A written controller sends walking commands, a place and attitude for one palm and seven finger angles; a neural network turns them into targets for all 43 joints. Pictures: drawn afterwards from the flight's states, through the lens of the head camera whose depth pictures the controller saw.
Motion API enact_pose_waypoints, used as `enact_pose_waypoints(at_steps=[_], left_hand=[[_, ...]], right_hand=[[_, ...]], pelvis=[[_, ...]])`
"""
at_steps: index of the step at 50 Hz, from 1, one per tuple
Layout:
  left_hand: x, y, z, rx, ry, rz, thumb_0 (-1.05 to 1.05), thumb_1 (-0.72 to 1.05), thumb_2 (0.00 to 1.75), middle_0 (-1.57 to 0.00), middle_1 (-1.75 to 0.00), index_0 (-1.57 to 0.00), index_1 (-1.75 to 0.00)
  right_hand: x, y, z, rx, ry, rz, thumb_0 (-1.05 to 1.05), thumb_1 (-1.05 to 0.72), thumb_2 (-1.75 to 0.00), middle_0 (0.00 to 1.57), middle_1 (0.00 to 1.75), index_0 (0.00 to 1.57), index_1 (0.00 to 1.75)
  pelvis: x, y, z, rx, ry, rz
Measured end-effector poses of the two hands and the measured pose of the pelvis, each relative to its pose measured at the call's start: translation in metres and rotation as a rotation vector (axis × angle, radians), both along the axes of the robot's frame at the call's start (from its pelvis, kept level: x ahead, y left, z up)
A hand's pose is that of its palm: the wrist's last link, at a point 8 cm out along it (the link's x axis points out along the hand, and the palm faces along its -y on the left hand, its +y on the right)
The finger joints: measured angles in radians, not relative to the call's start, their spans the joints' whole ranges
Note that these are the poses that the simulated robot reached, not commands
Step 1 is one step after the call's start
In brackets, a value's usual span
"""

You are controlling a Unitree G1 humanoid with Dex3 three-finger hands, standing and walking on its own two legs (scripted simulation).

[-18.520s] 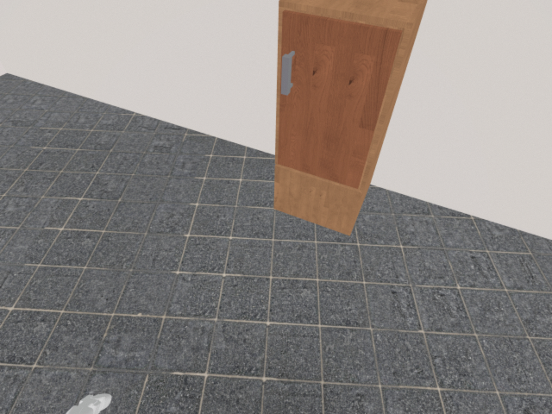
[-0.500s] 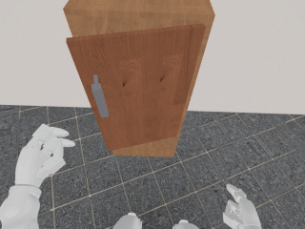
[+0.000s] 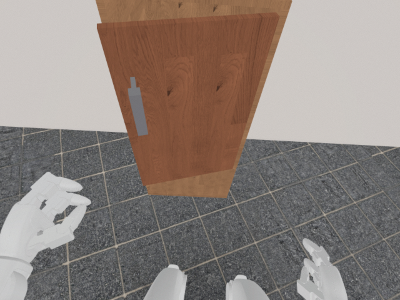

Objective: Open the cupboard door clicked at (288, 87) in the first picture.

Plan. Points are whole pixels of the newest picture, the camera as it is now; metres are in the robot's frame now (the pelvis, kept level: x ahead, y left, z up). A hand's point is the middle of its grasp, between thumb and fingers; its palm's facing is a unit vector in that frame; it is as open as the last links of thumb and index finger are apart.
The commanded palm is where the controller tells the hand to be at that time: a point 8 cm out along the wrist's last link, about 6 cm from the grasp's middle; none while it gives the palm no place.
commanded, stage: open thumb and fingers to let go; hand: left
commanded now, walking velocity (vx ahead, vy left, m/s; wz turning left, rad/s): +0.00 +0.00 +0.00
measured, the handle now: (137, 106) +0.50 +0.19 +0.07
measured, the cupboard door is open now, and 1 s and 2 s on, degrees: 15 15 15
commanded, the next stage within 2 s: slide the hand sideways off the handle in 0.58 s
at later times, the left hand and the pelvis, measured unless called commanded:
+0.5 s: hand (66, 223) +0.22 +0.25 +0.06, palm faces +0.06 -1.00 -0.07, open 14.8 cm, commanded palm +0.20 +0.30 +0.07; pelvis +0.02 +0.01 +0.01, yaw +0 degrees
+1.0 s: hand (60, 226) +0.22 +0.26 +0.06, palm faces +0.08 -0.99 -0.11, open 16.3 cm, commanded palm +0.19 +0.33 +0.07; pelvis +0.03 -0.01 +0.01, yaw +0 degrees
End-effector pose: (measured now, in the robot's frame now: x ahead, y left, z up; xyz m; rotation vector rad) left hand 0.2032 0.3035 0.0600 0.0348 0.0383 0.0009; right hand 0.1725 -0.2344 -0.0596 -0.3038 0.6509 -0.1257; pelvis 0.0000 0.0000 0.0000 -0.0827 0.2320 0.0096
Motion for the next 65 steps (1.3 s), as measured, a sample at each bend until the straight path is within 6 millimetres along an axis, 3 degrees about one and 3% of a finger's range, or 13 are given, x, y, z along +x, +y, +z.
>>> enact_pose_waypoints(at_steps=[4,9,14,20,29,38,47,57,65], left_hand=[[0.009,-0.006,0.013,0.012,0.004,-0.008,0.02,0.35,0.67,-0.36,-1.29,-0.36,-1.29],[0.006,0.006,0.015,0.016,0.025,0.077,0.01,0.02,0.52,-0.34,-1.25,-0.34,-1.26],[-0.003,0.007,0.004,0.025,0.071,0.089,0.0,-0.26,0.41,-0.31,-1.21,-0.31,-1.21],[-0.006,-0.002,0.004,0.024,0.033,0.052,0.0,-0.42,0.34,-0.28,-1.05,-0.28,-1.06],[0.0,-0.005,0.008,0.028,0.04,0.062,-0.01,-0.49,0.31,-0.21,-0.67,-0.21,-0.67],[-0.001,-0.003,0.01,0.042,0.047,0.079,-0.01,-0.49,0.3,-0.16,-0.38,-0.16,-0.38],[-0.005,-0.004,0.008,0.049,0.067,0.067,-0.01,-0.49,0.3,-0.15,-0.31,-0.15,-0.32],[-0.022,0.04,0.018,0.094,0.051,0.132,-0.01,-0.49,0.3,-0.15,-0.3,-0.15,-0.31],[-0.027,0.061,0.01,0.066,0.062,0.097,-0.01,-0.5,0.3,-0.15,-0.3,-0.15,-0.3]], right_hand=[[-0.008,0.007,0.005,0.029,-0.008,-0.029,0.02,-0.9,-0.9,0.21,0.3,0.21,0.3],[-0.01,0.011,0.008,0.044,0.003,-0.041,0.02,-0.9,-0.9,0.21,0.3,0.21,0.3],[-0.002,0.009,0.007,0.027,0.012,-0.02,0.02,-0.9,-0.9,0.21,0.3,0.21,0.3],[0.014,0.006,0.009,-0.002,0.0,0.0,0.02,-0.9,-0.9,0.21,0.3,0.21,0.3],[0.036,0.01,0.01,0.024,-0.025,0.008,0.02,-0.9,-0.9,0.21,0.3,0.21,0.3],[0.038,0.008,0.007,0.038,-0.008,0.005,0.02,-0.9,-0.9,0.21,0.3,0.21,0.3],[0.03,-0.005,0.003,0.027,0.014,-0.021,0.02,-0.9,-0.9,0.21,0.3,0.21,0.3],[0.021,-0.017,0.002,0.004,0.029,-0.049,0.02,-0.9,-0.9,0.21,0.3,0.21,0.3],[0.018,-0.016,0.003,-0.03,0.003,-0.024,0.02,-0.9,-0.9,0.21,0.3,0.21,0.3]], pelvis=[[0.002,0.004,0.006,0.007,-0.005,-0.009],[0.007,0.007,0.011,0.014,0.004,-0.015],[0.013,0.009,0.009,0.012,0.018,-0.011],[0.018,0.008,0.006,0.004,0.025,-0.004],[0.023,0.005,0.007,0.004,0.032,0.003],[0.028,-0.002,0.007,0.008,0.038,0.0],[0.028,-0.007,0.007,0.01,0.038,-0.002],[0.024,-0.011,0.006,0.003,0.037,-0.004],[0.017,-0.005,0.003,-0.007,0.038,-0.006]])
